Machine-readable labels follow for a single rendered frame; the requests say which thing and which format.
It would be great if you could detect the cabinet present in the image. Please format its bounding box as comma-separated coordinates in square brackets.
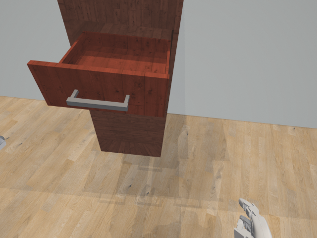
[57, 0, 184, 157]

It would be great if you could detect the drawer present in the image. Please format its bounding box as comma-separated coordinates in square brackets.
[27, 31, 171, 118]

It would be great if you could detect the handle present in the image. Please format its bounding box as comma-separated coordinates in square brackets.
[66, 89, 130, 111]

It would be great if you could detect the right robot hand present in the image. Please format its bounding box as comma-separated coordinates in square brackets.
[234, 198, 272, 238]

